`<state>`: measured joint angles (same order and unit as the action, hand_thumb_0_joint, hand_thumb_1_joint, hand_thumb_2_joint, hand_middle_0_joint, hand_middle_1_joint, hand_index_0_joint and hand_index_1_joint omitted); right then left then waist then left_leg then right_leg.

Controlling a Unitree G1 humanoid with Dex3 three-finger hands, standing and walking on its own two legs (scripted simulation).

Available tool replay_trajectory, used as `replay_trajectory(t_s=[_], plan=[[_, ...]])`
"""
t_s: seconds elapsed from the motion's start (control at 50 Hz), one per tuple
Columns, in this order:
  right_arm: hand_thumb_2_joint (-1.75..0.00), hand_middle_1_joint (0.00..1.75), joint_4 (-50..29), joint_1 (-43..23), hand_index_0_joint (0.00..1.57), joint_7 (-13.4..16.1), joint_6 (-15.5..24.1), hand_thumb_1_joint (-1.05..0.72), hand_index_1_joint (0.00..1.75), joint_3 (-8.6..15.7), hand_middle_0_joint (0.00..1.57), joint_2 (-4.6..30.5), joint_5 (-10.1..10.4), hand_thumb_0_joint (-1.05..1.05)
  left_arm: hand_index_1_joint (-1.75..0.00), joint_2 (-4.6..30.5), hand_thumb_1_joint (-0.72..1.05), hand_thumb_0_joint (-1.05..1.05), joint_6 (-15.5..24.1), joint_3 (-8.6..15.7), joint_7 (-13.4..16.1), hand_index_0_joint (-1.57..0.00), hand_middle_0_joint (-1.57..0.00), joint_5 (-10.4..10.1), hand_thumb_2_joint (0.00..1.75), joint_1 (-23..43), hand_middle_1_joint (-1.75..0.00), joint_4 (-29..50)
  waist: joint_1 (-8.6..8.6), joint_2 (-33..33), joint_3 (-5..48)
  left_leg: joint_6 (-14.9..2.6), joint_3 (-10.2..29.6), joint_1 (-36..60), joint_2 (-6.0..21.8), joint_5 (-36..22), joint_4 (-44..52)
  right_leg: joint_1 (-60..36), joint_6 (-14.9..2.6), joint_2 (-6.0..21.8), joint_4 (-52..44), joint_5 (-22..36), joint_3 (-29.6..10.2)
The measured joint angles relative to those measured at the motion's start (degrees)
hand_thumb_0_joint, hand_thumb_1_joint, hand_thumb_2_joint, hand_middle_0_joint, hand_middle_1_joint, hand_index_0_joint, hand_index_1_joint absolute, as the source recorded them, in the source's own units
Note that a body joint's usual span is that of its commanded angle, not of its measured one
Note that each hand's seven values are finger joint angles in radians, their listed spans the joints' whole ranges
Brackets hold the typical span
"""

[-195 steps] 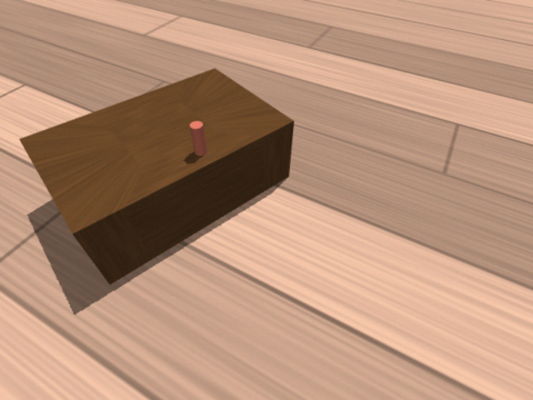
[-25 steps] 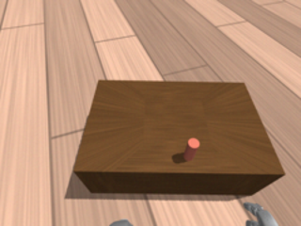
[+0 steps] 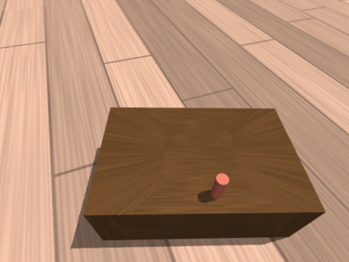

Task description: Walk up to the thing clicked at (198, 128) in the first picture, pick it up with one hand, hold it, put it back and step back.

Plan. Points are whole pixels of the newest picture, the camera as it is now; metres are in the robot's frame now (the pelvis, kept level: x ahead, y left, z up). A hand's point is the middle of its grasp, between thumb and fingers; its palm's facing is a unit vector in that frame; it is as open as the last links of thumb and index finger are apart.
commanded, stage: walk up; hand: right
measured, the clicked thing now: (219, 186) +0.47 -0.20 -0.34
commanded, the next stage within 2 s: stand in 1.20 s
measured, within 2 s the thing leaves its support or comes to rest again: neither
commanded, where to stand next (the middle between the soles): +0.08 +0.01 m, yaw -1 degrees
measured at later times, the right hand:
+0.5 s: hand out of the picture +0.10 -0.28 -0.15, palm faces +0.03 +0.94 -0.33, open 7.4 cm
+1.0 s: hand out of the picture +0.09 -0.26 -0.14, palm faces +0.05 +0.94 -0.33, open 7.4 cm
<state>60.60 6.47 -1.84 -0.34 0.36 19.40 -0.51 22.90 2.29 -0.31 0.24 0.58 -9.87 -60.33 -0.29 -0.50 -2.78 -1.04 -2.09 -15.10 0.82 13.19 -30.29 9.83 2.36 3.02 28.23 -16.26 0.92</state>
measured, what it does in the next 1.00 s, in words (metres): stands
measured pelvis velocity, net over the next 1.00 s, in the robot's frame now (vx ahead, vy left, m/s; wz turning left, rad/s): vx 0.02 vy -0.01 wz -0.04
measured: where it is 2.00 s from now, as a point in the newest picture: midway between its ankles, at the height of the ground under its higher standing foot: outside the picture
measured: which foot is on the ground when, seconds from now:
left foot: down 0.00-1.00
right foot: down 0.00-1.00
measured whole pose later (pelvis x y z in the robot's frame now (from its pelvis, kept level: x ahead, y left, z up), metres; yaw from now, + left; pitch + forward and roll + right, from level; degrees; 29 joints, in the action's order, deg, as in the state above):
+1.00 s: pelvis +0.02 -0.01 +0.01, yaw -2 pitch -3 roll +0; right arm 65.0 5.3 -1.0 -0.5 1.8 19.8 -0.7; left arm 20.9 0.9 0.3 0.3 1.2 -5.7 -64.6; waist 0.6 -0.4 -2.8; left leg -0.2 -4.2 -8.2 1.2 10.8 -21.6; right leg 4.6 2.4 2.6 20.9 -13.8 -1.0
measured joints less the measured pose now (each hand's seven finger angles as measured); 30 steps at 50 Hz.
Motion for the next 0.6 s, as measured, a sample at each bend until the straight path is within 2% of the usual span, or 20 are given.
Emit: replay_trajectory(t_s=[0.26, 0.6], plan=[[-0.90, 0.30, 2.13, -3.33, 0.20, 0.40, 0.12, -0.90, 0.30, 0.98, 0.20, 1.39, 0.24, 0.01, -0.30, -1.57, 0.90, 0.01, -0.02, -0.23, -0.01, -0.20, -0.21, 0.31, 0.90, 2.99, -0.30, -3.12, 0.29, 1.05, -0.03, 1.01, -0.25, 3.65, 0.52, -2.13, 5.47, -2.96, -0.36, -0.61, -4.49, 1.72, -0.14], [-0.90, 0.30, 4.50, -1.82, 0.20, 0.50, -0.40, -0.90, 0.30, 1.42, 0.20, 1.22, -0.17, 0.01, -0.30, -1.97, 0.90, 0.01, -0.90, 0.48, -0.05, -0.20, -0.21, 0.70, 0.90, 3.94, -0.30, -4.42, 0.71, 0.89, -0.25, 1.37, -1.16, 5.94, 0.79, -2.85, 8.08, -4.47, -0.58, -0.87, -6.32, 2.38, -1.00]])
